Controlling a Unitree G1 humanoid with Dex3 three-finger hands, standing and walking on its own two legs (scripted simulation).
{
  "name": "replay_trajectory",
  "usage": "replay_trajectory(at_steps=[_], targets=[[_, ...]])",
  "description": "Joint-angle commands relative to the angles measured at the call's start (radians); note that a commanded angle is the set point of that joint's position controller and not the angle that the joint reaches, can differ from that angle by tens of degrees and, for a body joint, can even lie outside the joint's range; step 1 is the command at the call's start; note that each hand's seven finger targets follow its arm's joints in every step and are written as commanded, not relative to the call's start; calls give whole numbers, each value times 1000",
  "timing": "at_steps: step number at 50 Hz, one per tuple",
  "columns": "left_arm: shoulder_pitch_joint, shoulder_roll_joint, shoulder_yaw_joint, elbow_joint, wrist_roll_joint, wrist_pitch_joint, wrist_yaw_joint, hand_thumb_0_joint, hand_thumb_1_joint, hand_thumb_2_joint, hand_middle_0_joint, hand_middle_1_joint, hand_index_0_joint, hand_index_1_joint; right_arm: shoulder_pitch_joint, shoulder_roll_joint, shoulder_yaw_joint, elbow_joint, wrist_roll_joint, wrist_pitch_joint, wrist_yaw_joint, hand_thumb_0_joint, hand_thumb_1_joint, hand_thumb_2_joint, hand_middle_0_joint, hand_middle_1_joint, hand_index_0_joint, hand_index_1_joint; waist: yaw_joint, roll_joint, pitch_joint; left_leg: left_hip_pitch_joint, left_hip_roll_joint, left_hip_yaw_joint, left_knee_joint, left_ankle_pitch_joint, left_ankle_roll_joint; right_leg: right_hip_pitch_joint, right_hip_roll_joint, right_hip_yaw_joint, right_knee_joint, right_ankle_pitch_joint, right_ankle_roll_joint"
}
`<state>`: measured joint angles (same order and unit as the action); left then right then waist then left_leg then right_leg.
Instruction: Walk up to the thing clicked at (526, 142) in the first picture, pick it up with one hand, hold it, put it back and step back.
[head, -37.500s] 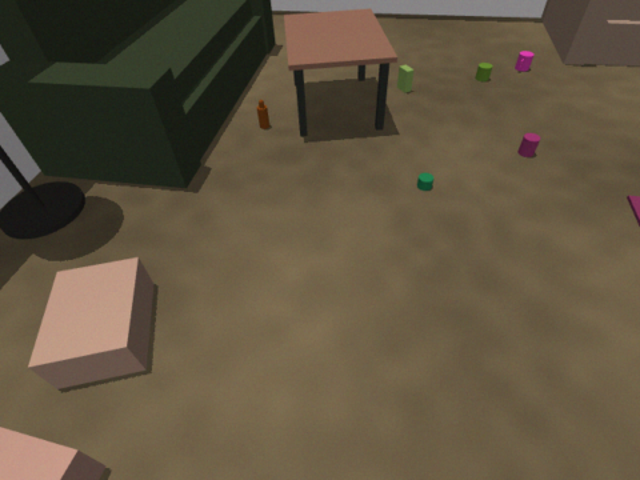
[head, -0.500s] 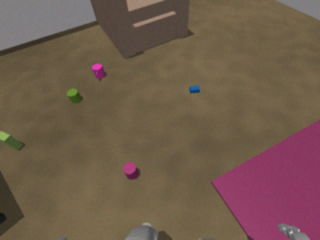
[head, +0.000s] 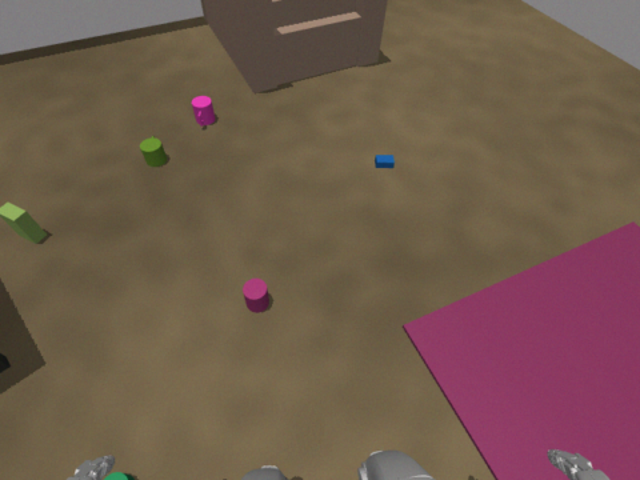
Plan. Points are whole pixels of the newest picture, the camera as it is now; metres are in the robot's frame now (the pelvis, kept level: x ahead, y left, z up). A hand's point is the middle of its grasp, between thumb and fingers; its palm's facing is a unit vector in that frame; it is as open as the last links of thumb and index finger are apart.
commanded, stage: step back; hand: left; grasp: from above
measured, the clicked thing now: (256, 295) +0.71 +0.21 -0.72
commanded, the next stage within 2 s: stand in 1.98 s
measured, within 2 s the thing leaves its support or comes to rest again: neither
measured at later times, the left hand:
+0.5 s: hand out of the picture -0.06 +0.25 -0.15, palm faces +0.06 -0.91 -0.42, open 7.4 cm
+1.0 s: hand out of the picture -0.30 +0.20 -0.14, palm faces +0.04 -0.90 -0.44, open 7.4 cm
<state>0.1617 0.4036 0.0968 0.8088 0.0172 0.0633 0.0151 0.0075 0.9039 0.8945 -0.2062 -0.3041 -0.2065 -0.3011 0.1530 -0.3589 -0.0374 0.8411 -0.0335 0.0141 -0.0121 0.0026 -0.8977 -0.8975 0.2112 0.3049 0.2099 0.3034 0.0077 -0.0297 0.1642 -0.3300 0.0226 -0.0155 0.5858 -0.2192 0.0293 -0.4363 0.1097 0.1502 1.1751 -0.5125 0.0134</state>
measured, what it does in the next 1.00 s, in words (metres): walks backwards: right foot, then left foot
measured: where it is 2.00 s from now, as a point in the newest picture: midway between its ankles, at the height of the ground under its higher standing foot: outside the picture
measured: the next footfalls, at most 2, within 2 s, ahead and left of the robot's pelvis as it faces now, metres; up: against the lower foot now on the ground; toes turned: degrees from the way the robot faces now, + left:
right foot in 0.16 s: -0.06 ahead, -0.16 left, +0.00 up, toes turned +1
left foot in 0.48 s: -0.14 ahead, +0.08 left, +0.00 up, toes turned +1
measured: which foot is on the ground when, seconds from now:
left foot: down 0.00-0.18, up 0.20-0.46, down 0.48-0.82, up 0.84-1.00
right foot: up 0.00-0.14, down 0.16-0.50, up 0.52-0.78, down 0.80-1.00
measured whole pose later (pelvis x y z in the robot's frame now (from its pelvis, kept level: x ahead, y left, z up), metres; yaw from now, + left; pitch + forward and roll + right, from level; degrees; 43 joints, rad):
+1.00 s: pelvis -0.34 -0.08 +0.00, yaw +1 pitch -2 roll +1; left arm 0.23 0.36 0.07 0.91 0.05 0.02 0.00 0.01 0.90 0.89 -0.21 -0.30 -0.21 -0.30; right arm 0.18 -0.42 -0.06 0.90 -0.02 0.05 -0.01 0.00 -0.90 -0.90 0.21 0.30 0.21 0.30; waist 0.04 0.03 0.10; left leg -0.48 -0.07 -0.11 1.05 -0.44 -0.01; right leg -0.29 -0.02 0.01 0.65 -0.32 -0.03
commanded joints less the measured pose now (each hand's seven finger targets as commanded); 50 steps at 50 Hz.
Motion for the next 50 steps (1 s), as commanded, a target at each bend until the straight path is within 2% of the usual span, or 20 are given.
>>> replay_trajectory(at_steps=[1, 7, 8, 9, 10, 13, 18, 21, 23, 24, 25, 26, 29, 36, 39, 40, 41, 42, 45, 50], targets=[[22, 158, 44, -82, -1, -25, -2, 0, 900, 900, -200, -300, -200, -300, 25, -282, -81, -85, 0, -16, -24, 0, -900, -900, 200, 300, 200, 300, -43, 178, -202, 222, 233, -225, -123, 345, 228, -14, -52, -35, -190, -13, 24], [216, 157, 47, 33, 10, -36, -12, 0, 900, 900, -200, -300, -200, -300, -45, -307, -86, -100, 13, 19, -12, 0, -900, -900, 200, 300, 200, 300, 31, 235, -264, -1, 171, -190, -62, 53, 107, 326, -88, -154, -736, 212, -44], [193, 213, 64, 22, 29, -41, -14, 0, 900, 900, -200, -300, -200, -300, -23, -258, -73, -102, 19, 22, -10, 0, -900, -900, 200, 300, 200, 300, 20, 72, -207, -178, 70, -161, 41, -125, 39, 343, -184, 42, -780, 105, -77], [127, 334, 91, -19, 25, -35, -15, 0, 900, 900, -200, -300, -200, -300, -90, -205, -64, -132, 29, 16, -21, 0, -900, -900, 200, 300, 200, 300, 59, -250, -141, -260, -132, -67, 290, -326, -20, 150, -418, 343, -910, 12, -211], [31, 385, 94, -65, 31, -37, -11, 0, 900, 900, -200, -300, -200, -300, -81, -255, -82, -118, 20, 24, -29, 0, -900, -900, 200, 300, 200, 300, 57, -278, -73, -166, -92, -140, 520, -375, -49, -87, -562, 476, -984, -34, -320], [-132, 237, 56, -96, 31, -48, 5, 0, 900, 900, -200, -300, -200, -300, 47, -238, -74, -48, 34, 14, -20, 0, -900, -900, 200, 300, 200, 300, -52, -108, -71, -144, -141, -147, 611, -231, -32, -12, -345, 88, -804, 304, -199], [-11, 220, 52, -93, 35, -44, 19, 0, 900, 900, -200, -300, -200, -300, 26, -210, -57, -65, 21, 3, -19, 0, -900, -900, 200, 300, 200, 300, 35, -162, -145, -163, -86, -67, 350, -309, -46, 275, -356, 60, -705, 569, -213], [-12, 217, 46, -98, 13, -30, 20, 0, 900, 900, -200, -300, -200, -300, 92, -193, -57, -36, 11, -9, -18, 0, -900, -900, 200, 300, 200, 300, 14, -171, -223, -48, -46, -1, -16, -207, -24, 379, -353, 47, -576, 707, -191], [-4, 186, 24, -105, 5, -14, 12, 0, 900, 900, -200, -300, -200, -300, 120, -219, -76, -11, 2, -14, -19, 0, -900, -900, 200, 300, 200, 300, 6, -88, -239, 131, -26, -30, -215, 82, -4, 243, -292, 1, -481, 603, -121], [27, 148, 14, -109, -2, -11, 6, 0, 900, 900, -200, -300, -200, -300, 107, -296, -94, -18, -12, -14, -21, 0, -900, -900, 200, 300, 200, 300, 19, 69, -237, 222, 160, -280, -225, 187, 55, 43, -197, -44, -386, 348, -71], [-50, 175, 24, -125, -12, -11, 16, 0, 900, 900, -200, -300, -200, -300, 58, -421, -109, -42, 3, -6, -7, 0, -900, -900, 200, 300, 200, 300, -27, 283, -216, 69, 347, -482, -249, 301, 226, 16, -53, -130, -196, -103, -31], [-89, 197, 40, -110, 3, -8, 25, 0, 900, 900, -200, -300, -200, -300, 52, -407, -110, -43, -6, -14, -8, 0, -900, -900, 200, 300, 200, 300, -50, 229, -179, -34, 386, -551, -263, 296, 282, 44, -47, 6, -19, -158, -28], [23, 180, 34, -49, -16, -3, 19, 0, 900, 900, -200, -300, -200, -300, -57, -299, -72, -55, -5, -14, -24, 0, -900, -900, 200, 300, 200, 300, 42, 125, -170, 19, 254, -248, -168, 385, 209, -5, -29, 34, 129, -22, -39], [21, 151, 25, -30, 1, -30, 2, 0, 900, 900, -200, -300, -200, -300, 1, -287, -75, -56, -7, 15, -17, 0, -900, -900, 200, 300, 200, 300, -24, 224, -214, 169, 206, -205, -94, 293, 189, 87, -76, -128, -437, 17, -1], [144, 162, 29, 51, 12, -46, 3, 0, 900, 900, -200, -300, -200, -300, -41, -292, -72, -59, 16, 34, -7, 0, -900, -900, 200, 300, 200, 300, 27, 209, -279, 62, 162, -165, -28, 104, 107, 297, -72, -171, -765, 219, -42], [146, 215, 46, 50, 28, -54, 3, 0, 900, 900, -200, -300, -200, -300, -23, -240, -56, -65, 17, 33, -3, 0, -900, -900, 200, 300, 200, 300, 19, 87, -243, -122, 88, -137, 75, -63, 51, 360, -174, 23, -796, 133, -71], [102, 341, 76, 27, 30, -49, 2, 0, 900, 900, -200, -300, -200, -300, -101, -195, -51, -98, 23, 28, -14, 0, -900, -900, 200, 300, 200, 300, 72, -232, -182, -249, -111, -63, 296, -328, -10, 195, -426, 348, -887, 79, -215], [20, 391, 83, -12, 36, -53, 5, 0, 900, 900, -200, -300, -200, -300, -98, -240, -73, -90, 14, 37, -24, 0, -900, -900, 200, 300, 200, 300, 73, -241, -97, -179, -72, -171, 509, -386, -47, -50, -572, 492, -954, 4, -323], [-99, 241, 44, -26, 32, -71, 13, 0, 900, 900, -200, -300, -200, -300, -2, -229, -63, -21, 26, 23, -15, 0, -900, -900, 200, 300, 200, 300, -26, -48, -88, -174, -114, -161, 582, -231, -33, 44, -358, 111, -784, 257, -204], [19, 254, 57, 7, 43, -85, 4, 0, 900, 900, -200, -300, -200, -300, -16, -222, -62, -8, -1, 4, 9, 0, -900, -900, 200, 300, 200, 300, 63, -134, -115, -195, -48, -74, 278, -268, -54, 248, -332, 137, -820, -169, -187]])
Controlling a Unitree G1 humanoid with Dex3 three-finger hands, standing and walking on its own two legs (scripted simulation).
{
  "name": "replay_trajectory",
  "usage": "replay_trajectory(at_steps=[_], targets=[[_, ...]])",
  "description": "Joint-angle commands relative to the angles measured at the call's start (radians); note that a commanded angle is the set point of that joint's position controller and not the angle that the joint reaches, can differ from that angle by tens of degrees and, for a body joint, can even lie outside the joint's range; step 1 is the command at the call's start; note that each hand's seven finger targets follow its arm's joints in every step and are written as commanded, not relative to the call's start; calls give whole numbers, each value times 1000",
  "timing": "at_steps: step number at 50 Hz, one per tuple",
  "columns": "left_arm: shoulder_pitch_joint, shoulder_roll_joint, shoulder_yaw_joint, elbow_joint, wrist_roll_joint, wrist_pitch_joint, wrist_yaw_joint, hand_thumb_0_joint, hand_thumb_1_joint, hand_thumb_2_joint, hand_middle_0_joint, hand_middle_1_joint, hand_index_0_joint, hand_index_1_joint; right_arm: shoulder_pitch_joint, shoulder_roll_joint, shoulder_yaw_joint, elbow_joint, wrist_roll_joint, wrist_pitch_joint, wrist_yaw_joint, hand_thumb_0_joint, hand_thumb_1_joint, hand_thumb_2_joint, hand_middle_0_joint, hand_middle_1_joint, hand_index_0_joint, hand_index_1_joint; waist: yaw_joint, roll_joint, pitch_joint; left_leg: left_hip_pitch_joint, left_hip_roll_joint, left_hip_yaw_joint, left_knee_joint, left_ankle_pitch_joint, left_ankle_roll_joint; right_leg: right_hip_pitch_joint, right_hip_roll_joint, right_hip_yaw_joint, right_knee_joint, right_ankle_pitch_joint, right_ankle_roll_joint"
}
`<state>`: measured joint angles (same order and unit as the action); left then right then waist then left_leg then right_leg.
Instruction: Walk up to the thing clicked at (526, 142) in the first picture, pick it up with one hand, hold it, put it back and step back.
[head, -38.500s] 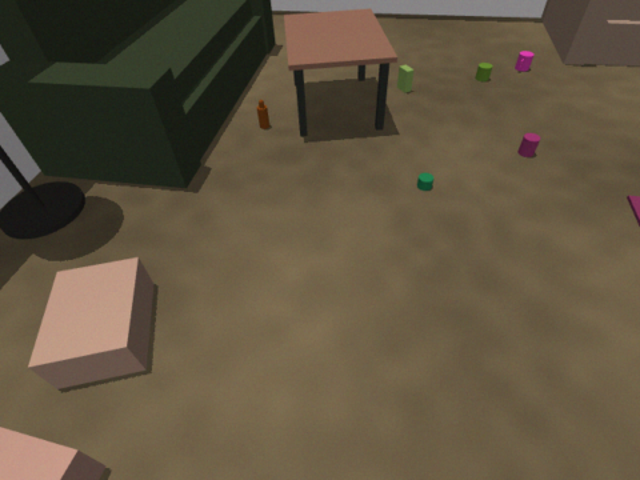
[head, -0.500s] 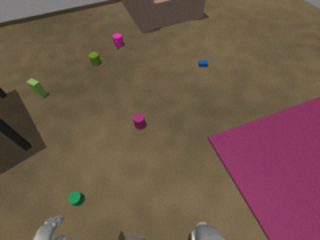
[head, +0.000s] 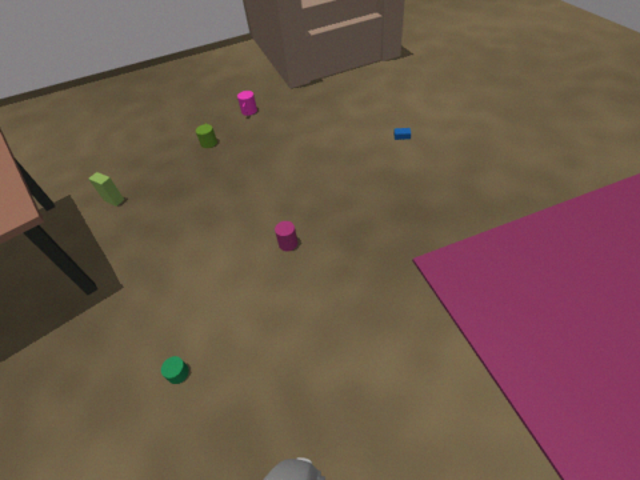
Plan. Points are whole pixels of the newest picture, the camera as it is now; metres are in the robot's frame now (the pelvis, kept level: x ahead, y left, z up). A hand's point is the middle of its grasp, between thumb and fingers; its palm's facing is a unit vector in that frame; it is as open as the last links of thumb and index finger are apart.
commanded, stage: step back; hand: left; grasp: from above
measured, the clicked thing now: (286, 236) +1.06 +0.26 -0.71
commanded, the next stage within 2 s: stand in 0.98 s
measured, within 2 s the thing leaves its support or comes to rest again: neither
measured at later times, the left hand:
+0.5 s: hand out of the picture +0.02 +0.26 -0.14, palm faces +0.10 -0.92 -0.38, open 7.4 cm
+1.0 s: hand out of the picture +0.12 +0.29 -0.14, palm faces +0.05 -0.93 -0.37, open 7.4 cm
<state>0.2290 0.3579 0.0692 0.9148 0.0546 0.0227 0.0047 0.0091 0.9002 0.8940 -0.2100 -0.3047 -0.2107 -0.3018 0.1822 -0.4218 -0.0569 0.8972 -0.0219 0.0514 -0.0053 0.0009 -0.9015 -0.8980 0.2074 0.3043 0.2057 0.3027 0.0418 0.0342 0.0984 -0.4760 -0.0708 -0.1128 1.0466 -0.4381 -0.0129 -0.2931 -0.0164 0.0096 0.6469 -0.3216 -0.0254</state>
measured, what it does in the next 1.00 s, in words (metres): steps on the spot: left foot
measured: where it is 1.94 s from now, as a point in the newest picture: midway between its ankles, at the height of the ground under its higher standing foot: outside the picture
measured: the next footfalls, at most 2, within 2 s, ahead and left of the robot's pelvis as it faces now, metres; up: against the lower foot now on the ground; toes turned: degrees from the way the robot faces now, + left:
left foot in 0.10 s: +0.07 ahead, +0.15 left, +0.00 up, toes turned +5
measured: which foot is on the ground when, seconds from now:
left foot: up 0.00-0.08, down 0.10-1.00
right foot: down 0.00-1.00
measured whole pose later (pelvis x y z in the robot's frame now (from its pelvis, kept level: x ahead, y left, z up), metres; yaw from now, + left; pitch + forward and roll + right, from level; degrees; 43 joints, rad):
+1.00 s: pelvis +0.03 +0.03 +0.01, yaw +2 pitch -2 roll +0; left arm 0.09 0.36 0.02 1.07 0.01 -0.03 0.01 0.01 0.90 0.89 -0.21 -0.30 -0.21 -0.30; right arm 0.03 -0.32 -0.03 1.08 -0.01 -0.01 0.01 0.00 -0.90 -0.90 0.21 0.30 0.21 0.30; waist 0.02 0.00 0.06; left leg -0.21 0.03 0.04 0.50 -0.26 0.00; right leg -0.15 -0.02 0.02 0.47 -0.29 0.03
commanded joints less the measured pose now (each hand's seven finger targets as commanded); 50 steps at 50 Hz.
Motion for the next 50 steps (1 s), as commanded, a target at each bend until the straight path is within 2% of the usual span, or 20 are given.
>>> replay_trajectory(at_steps=[1, 5, 7, 8, 11, 15, 16, 17, 18, 19, 23, 28, 30, 31, 32, 33, 36, 38, 48, 50], targets=[[-37, 307, 87, -92, 3, -46, 11, 0, 900, 900, -200, -300, -200, -300, -54, -154, -41, -62, -15, -40, 6, 0, -900, -900, 200, 300, 200, 300, 34, -219, -51, -9, 63, 39, -274, -91, -10, 98, -239, 310, -306, -391, -163], [-39, 249, 50, -84, -10, -26, -1, 0, 900, 900, -200, -300, -200, -300, 65, -144, -58, 25, -18, -73, 5, 0, -900, -900, 200, 300, 200, 300, -35, -116, -90, 392, 46, 88, -723, 86, 35, -60, -168, 156, -129, -181, -95], [-95, 223, 40, -71, -37, -29, -5, 0, 900, 900, -200, -300, -200, -300, 15, -285, -73, 10, -24, -80, 6, 0, -900, -900, 200, 300, 200, 300, -59, 142, -50, 242, 383, -462, -860, -469, 211, -219, 2, -26, 131, -247, 13], [-119, 272, 55, -71, -27, -33, -5, 0, 900, 900, -200, -300, -200, -300, -13, -286, -76, -2, -20, -86, 9, 0, -900, -900, 200, 300, 200, 300, -60, 78, 6, 138, 401, -452, -871, -453, 241, -163, -21, 42, 217, -241, 7], [-59, 221, 41, -35, -38, -49, -20, 0, 900, 900, -200, -300, -200, -300, -51, -205, -48, 6, -21, -96, 6, 0, -900, -900, 200, 300, 200, 300, -29, 85, 0, 206, 292, -215, -787, -172, 175, -114, -26, 14, 90, -122, 3], [28, 203, 48, 29, -23, -64, -11, 0, 900, 900, -200, -300, -200, -300, -73, -167, -39, 4, -9, -63, 17, 0, -900, -900, 200, 300, 200, 300, 6, 90, -38, 24, 204, -68, -658, -223, 97, 224, 46, -49, -188, -4, -4], [41, 232, 60, 32, -14, -69, -4, 0, 900, 900, -200, -300, -200, -300, -46, -137, -30, -1, -6, -59, 16, 0, -900, -900, 200, 300, 200, 300, 11, 8, -43, -46, 162, -27, -556, -209, 73, 291, 3, 48, -245, -75, -24], [77, 303, 75, 38, -7, -74, 2, 0, 900, 900, -200, -300, -200, -300, -75, -102, -25, -17, -4, -57, 13, 0, -900, -900, 200, 300, 200, 300, 37, -163, -20, -170, 52, 27, -328, -190, 38, 246, -191, 408, -409, -412, -95], [40, 353, 86, 24, -7, -79, 3, 0, 900, 900, -200, -300, -200, -300, -62, -132, -34, -3, -12, -53, 5, 0, -900, -900, 200, 300, 200, 300, 28, -171, 28, -116, 48, 1, -166, -140, 30, 100, -347, 568, -503, -609, -162], [-14, 344, 86, -6, -10, -86, 4, 0, 900, 900, -200, -300, -200, -300, -21, -162, -41, 10, -7, -60, 5, 0, -900, -900, 200, 300, 200, 300, 3, -109, 46, -105, 79, -46, -135, -86, 28, 83, -364, 562, -482, -537, -204], [-63, 283, 67, -7, -15, -95, 3, 0, 900, 900, -200, -300, -200, -300, 34, -139, -42, 53, -7, -74, 15, 0, -900, -900, 200, 300, 200, 300, -18, -126, -19, 41, 108, 0, -226, -7, 13, 43, -259, 289, -405, -217, -154], [-111, 263, 42, -16, -29, -76, -4, 0, 900, 900, -200, -300, -200, -300, 40, -95, -40, 72, -13, -88, 13, 0, -900, -900, 200, 300, 200, 300, -50, -169, -83, 266, 68, 155, -580, 169, 7, 18, -195, 109, -215, 182, -110], [-82, 190, 11, -21, -40, -71, -5, 0, 900, 900, -200, -300, -200, -300, 48, -137, -53, 78, -23, -99, -2, 0, -900, -900, 200, 300, 200, 300, -60, -54, -158, 397, 158, 25, -652, 321, 42, -19, -118, 35, -53, 329, -42], [-83, 156, -1, -20, -57, -63, -5, 0, 900, 900, -200, -300, -200, -300, -7, -186, -51, 60, -20, -103, -5, 0, -900, -900, 200, 300, 200, 300, -38, 79, -166, 331, 304, -186, -714, 252, 105, -42, -25, -10, 3, 98, 7], [-80, 195, 13, 6, -59, -53, 1, 0, 900, 900, -200, -300, -200, -300, -58, -225, -51, 54, -8, -99, -2, 0, -900, -900, 200, 300, 200, 300, -28, 93, -136, 232, 361, -211, -720, 161, 188, 28, -1, -19, 2, -129, 6], [-71, 199, 5, 21, -53, -54, 1, 0, 900, 900, -200, -300, -200, -300, -91, -207, -47, 52, -9, -96, 2, 0, -900, -900, 200, 300, 200, 300, -15, 67, -122, 211, 347, -182, -712, 145, 185, 58, -10, -7, -27, -128, -1], [-44, 219, 7, 64, -46, -72, 7, 0, 900, 900, -200, -300, -200, -300, -138, -150, -21, 60, 0, -87, 1, 0, -900, -900, 200, 300, 200, 300, 0, 62, -126, 196, 227, -16, -603, 355, 71, 163, -61, 61, -189, 190, -12], [-90, 246, 13, 63, -48, -74, 7, 0, 900, 900, -200, -300, -200, -300, -111, -138, -18, 81, 4, -88, -3, 0, -900, -900, 200, 300, 200, 300, -33, 26, -145, 238, 189, 34, -593, 394, 43, 170, -99, 92, -172, 319, -25], [-136, 225, -1, 99, -44, -69, 17, 0, 900, 900, -200, -300, -200, -300, -186, -124, -18, 124, 10, -82, -5, 0, -900, -900, 200, 300, 200, 300, -31, -39, -182, 349, 204, 75, -602, 513, 56, 184, -95, 71, -208, 428, -3], [-157, 196, -17, 111, -55, -66, 12, 0, 900, 900, -200, -300, -200, -300, -155, -143, -11, 139, 17, -89, -3, 0, -900, -900, 200, 300, 200, 300, -43, -39, -205, 406, 217, 40, -641, 669, 50, 210, -101, 62, -224, 491, 12]])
